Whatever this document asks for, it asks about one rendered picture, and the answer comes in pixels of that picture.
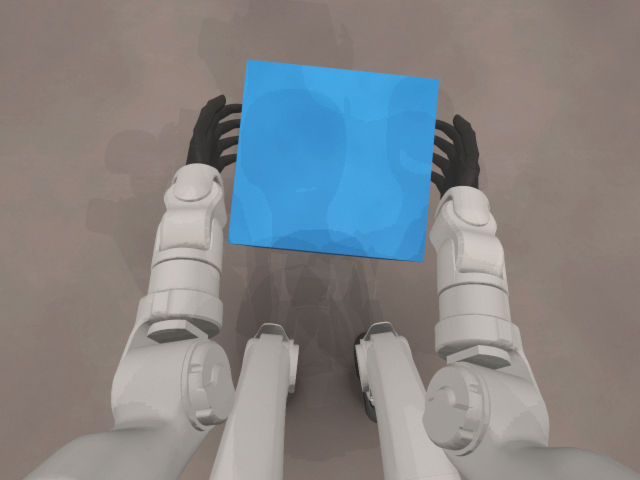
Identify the robot left hand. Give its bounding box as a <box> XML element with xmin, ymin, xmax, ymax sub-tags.
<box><xmin>186</xmin><ymin>95</ymin><xmax>242</xmax><ymax>173</ymax></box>

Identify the robot left upper arm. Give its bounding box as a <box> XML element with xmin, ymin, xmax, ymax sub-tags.
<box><xmin>23</xmin><ymin>338</ymin><xmax>235</xmax><ymax>480</ymax></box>

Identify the robot right hand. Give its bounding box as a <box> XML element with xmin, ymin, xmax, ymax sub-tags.
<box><xmin>431</xmin><ymin>114</ymin><xmax>480</xmax><ymax>200</ymax></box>

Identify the robot right upper arm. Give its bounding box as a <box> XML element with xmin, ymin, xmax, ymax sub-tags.
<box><xmin>422</xmin><ymin>361</ymin><xmax>640</xmax><ymax>480</ymax></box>

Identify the right robot forearm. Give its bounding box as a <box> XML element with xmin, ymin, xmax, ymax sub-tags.
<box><xmin>429</xmin><ymin>186</ymin><xmax>541</xmax><ymax>394</ymax></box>

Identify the robot right shin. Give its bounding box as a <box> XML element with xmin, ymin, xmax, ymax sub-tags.
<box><xmin>363</xmin><ymin>322</ymin><xmax>412</xmax><ymax>406</ymax></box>

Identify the right robot foot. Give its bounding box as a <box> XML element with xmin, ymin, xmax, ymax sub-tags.
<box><xmin>354</xmin><ymin>332</ymin><xmax>377</xmax><ymax>423</ymax></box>

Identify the carton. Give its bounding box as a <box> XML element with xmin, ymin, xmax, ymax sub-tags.
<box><xmin>228</xmin><ymin>60</ymin><xmax>439</xmax><ymax>262</ymax></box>

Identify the left robot forearm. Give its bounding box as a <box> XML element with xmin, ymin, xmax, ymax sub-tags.
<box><xmin>111</xmin><ymin>163</ymin><xmax>227</xmax><ymax>420</ymax></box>

